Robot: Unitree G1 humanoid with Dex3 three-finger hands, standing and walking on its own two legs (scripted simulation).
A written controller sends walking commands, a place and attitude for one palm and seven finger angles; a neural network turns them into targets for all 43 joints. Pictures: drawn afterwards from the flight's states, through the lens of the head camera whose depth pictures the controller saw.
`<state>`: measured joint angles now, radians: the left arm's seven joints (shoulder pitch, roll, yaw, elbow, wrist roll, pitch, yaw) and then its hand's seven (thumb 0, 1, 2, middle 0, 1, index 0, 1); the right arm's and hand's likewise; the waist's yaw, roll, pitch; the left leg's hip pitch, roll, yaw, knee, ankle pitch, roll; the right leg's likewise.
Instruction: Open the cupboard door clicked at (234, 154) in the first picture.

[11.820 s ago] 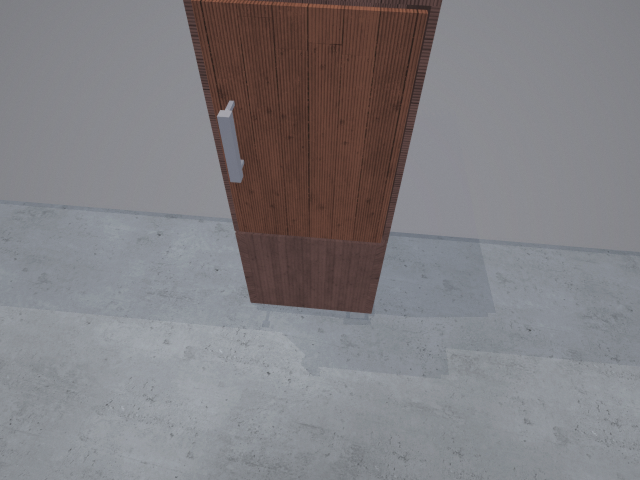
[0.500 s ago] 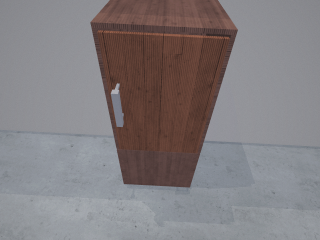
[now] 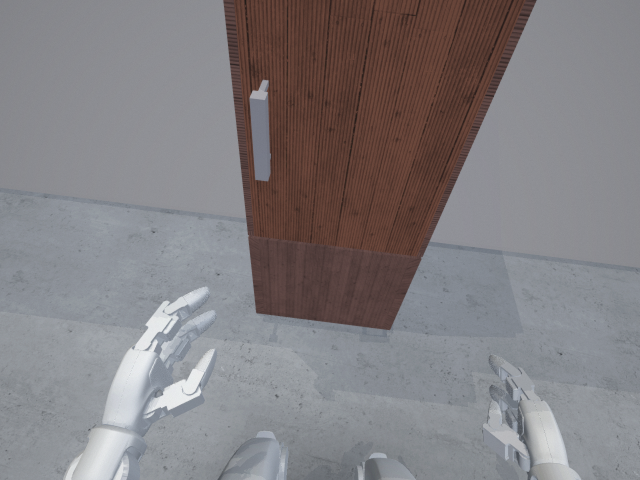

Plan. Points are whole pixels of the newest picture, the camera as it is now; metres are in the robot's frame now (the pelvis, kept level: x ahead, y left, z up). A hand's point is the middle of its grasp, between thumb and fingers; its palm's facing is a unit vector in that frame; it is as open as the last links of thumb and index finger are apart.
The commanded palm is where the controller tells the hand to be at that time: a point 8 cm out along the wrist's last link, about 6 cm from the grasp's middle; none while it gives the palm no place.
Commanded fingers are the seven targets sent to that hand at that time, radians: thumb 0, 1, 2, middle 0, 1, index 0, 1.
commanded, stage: raise the hand with hooked fingers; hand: left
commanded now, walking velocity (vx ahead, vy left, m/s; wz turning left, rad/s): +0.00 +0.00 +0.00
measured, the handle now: (263, 132) +0.66 +0.14 +0.07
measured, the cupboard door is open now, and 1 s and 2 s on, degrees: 0 0 0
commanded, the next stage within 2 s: move the hooked fingers beside the handle in 1.72 s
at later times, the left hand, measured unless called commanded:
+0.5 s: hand (152, 339) +0.26 +0.21 +0.05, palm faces +0.02 -1.00 -0.04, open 11.3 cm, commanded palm +0.24 +0.26 +0.05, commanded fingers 0.00 -0.15 0.45 -0.28 -0.98 -0.28 -0.98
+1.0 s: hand (138, 287) +0.32 +0.25 +0.06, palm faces -0.02 -1.00 -0.06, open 13.8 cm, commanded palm +0.30 +0.29 +0.07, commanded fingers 0.00 -0.50 0.30 -0.30 -1.20 -0.30 -1.20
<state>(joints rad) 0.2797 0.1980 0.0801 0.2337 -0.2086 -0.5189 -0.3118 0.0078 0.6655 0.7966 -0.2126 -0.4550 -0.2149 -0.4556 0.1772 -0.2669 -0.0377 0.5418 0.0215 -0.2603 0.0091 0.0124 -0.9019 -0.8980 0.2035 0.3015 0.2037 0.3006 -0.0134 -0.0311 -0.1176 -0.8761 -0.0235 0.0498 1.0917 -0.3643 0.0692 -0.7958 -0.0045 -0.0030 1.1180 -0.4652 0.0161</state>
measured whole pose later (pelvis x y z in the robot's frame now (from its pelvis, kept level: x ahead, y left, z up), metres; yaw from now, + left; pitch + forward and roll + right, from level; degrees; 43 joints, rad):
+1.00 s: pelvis +0.07 -0.02 +0.01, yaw +1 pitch +15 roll -4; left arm 0.13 0.41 0.37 0.25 -0.38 -0.27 -0.51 0.00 -0.45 0.32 -0.29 -1.17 -0.29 -1.17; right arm 0.23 -0.27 0.03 0.51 0.05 -0.20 -0.06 0.01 -0.90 -0.90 0.20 0.30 0.21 0.30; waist 0.01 0.04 -0.15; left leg -0.91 0.00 -0.04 1.11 -0.47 0.03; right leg -0.77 0.04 -0.07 1.05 -0.54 -0.02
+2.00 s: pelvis +0.05 -0.01 +0.01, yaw +1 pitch +14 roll -4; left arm -0.14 0.44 0.39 0.51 -0.35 -0.32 -0.57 -0.01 -0.50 0.30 -0.30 -1.20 -0.30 -1.20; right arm 0.27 -0.29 0.05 0.54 0.05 -0.18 -0.08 0.01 -0.90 -0.90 0.21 0.30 0.21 0.30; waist -0.01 0.02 -0.11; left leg -0.90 -0.01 -0.03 1.08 -0.43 0.04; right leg -0.77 0.03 -0.07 1.02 -0.51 -0.01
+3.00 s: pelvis +0.06 -0.02 +0.00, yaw -2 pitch +22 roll -4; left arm -0.81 0.61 0.45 1.13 -0.15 -0.38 -0.44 -0.01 -0.50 0.30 -0.30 -1.20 -0.30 -1.20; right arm 0.35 -0.29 0.04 0.62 0.03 0.01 -0.04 0.01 -0.90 -0.90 0.21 0.30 0.21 0.30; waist -0.14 0.02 -0.12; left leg -1.08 0.03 -0.01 1.15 -0.46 0.03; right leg -0.97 0.07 -0.05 1.10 -0.52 -0.02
